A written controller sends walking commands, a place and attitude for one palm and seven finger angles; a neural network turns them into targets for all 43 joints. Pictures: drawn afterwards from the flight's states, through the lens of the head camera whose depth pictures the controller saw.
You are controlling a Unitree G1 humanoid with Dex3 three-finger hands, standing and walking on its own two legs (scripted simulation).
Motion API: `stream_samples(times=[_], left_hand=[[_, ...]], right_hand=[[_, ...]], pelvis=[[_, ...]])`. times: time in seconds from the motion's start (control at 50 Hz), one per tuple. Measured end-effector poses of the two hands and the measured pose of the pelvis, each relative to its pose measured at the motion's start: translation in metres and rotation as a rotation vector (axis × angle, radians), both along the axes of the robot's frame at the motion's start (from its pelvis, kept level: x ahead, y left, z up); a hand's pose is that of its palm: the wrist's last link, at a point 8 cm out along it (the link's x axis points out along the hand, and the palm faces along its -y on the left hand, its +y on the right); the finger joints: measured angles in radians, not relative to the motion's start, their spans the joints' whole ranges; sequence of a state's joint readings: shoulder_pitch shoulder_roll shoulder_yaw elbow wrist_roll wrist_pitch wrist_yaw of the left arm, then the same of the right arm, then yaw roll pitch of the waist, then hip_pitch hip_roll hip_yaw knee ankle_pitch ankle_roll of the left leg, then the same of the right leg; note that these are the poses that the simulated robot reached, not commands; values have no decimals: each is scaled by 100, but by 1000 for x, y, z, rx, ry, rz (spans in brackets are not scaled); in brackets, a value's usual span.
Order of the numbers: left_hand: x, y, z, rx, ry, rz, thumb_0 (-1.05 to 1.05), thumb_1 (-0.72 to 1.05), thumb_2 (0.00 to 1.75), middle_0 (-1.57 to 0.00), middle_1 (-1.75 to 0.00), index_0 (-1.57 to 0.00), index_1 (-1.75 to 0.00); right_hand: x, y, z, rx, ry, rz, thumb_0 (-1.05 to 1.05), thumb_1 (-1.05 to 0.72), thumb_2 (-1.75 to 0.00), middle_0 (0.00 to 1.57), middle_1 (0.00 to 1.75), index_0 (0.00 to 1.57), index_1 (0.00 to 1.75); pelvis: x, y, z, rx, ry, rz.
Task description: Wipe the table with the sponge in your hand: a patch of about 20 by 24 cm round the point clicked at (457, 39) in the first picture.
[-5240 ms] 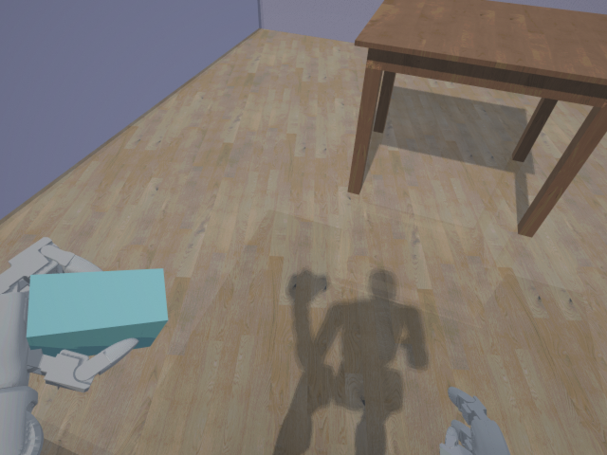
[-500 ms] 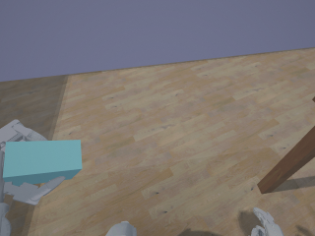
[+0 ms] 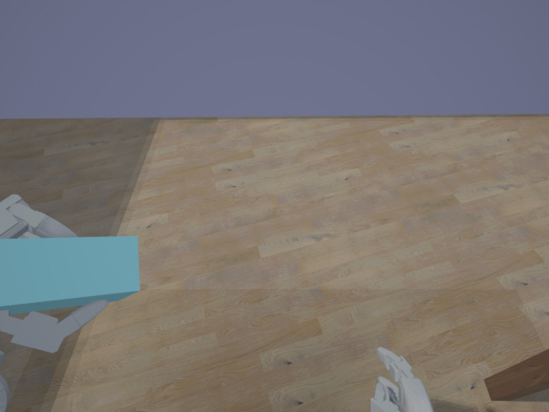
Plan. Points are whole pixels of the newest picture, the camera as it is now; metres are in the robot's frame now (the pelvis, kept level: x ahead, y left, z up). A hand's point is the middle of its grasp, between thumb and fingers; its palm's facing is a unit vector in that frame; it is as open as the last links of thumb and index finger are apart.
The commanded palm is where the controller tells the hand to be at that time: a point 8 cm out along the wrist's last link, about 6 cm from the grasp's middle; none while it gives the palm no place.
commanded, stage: turn to face it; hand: left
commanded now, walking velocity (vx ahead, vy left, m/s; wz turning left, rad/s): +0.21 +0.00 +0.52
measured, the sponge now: (88, 274) +0.21 +0.21 +0.17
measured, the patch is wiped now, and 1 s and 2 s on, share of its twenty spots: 0.00 0.00 0.00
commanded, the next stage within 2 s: none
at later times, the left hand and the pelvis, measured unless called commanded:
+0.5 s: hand (124, 195) +0.32 +0.22 +0.18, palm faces +0.36 -0.84 -0.40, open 9.7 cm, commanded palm +0.26 +0.25 +0.18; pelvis +0.07 -0.01 +0.00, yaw -6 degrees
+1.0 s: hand (269, 195) +0.33 +0.04 +0.18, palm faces +0.03 -0.83 -0.56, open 9.7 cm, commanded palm +0.29 +0.11 +0.18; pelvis +0.03 -0.09 +0.00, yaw -22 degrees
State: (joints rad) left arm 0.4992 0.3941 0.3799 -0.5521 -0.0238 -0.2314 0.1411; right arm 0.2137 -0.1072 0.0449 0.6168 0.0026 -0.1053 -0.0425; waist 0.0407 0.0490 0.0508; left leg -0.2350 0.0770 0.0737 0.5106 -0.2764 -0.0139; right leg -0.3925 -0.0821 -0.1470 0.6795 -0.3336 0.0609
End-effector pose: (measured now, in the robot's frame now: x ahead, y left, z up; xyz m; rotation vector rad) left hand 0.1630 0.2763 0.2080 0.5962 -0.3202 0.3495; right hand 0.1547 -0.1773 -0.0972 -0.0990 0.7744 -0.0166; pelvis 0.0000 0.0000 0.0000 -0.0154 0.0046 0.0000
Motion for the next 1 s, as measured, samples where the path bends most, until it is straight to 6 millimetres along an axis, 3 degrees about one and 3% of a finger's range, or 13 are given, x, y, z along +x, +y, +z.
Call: stream_samples(times=[0.08,0.12,0.26,0.36,0.46,0.56,0.64,0.74,0.78,0.9,1.0], left_hand=[[15,-6,-20,-33,19,89,-1,-46,99,-80,-133,-79,-134],[22,-10,-29,-87,33,105,-1,-46,99,-80,-133,-79,-134],[45,-22,-23,-83,40,37,-1,-46,100,-80,-133,-79,-134],[71,-11,-15,-47,-60,-23,-1,-46,100,-80,-133,-79,-134],[106,-7,-18,-77,-56,-42,-1,-46,100,-80,-134,-79,-134],[127,-45,-20,-92,18,-145,-1,-46,100,-80,-134,-79,-134],[138,-83,-20,-29,80,-229,-1,-46,100,-80,-134,-79,-134],[147,-129,-22,64,108,-277,-1,-46,100,-79,-134,-79,-134],[149,-142,-21,61,123,-293,-1,-46,100,-79,-134,-79,-134],[149,-171,-14,71,144,-355,-1,-46,100,-79,-134,-79,-134],[142,-186,-4,56,104,-400,-1,-46,100,-79,-134,-79,-134]], right_hand=[[23,-29,-21,-38,26,29,1,-90,-89,21,30,21,30],[34,-46,-21,-78,48,38,1,-90,-89,21,30,21,30],[69,-88,14,-211,10,-12,1,-91,-89,20,30,20,30],[91,-90,30,-257,-69,-71,1,-91,-89,20,30,20,30],[94,-71,37,-180,-107,-85,1,-91,-89,20,30,20,30],[77,-61,31,-75,-98,-92,1,-91,-89,20,30,20,30],[55,-73,13,-14,-57,-135,1,-90,-89,20,30,21,30],[21,-115,-23,9,27,-209,1,-90,-89,20,30,21,30],[4,-136,-29,-10,74,-255,1,-90,-89,20,30,21,30],[-41,-186,-18,-75,125,-403,1,-91,-89,20,30,20,30],[-68,-210,-3,-114,109,-475,1,-91,-89,20,30,20,30]], pelvis=[[16,-16,-14,8,-17,47],[22,-19,-13,19,-26,63],[46,-22,-2,42,-8,44],[62,-11,-11,21,-9,-6],[68,-11,-5,1,-3,-69],[69,-21,0,-13,5,-140],[67,-39,-3,2,8,-193],[60,-65,-17,8,-6,-235],[55,-71,-16,31,-6,-267],[44,-82,-6,57,-7,-334],[33,-88,-2,71,-4,-387]])
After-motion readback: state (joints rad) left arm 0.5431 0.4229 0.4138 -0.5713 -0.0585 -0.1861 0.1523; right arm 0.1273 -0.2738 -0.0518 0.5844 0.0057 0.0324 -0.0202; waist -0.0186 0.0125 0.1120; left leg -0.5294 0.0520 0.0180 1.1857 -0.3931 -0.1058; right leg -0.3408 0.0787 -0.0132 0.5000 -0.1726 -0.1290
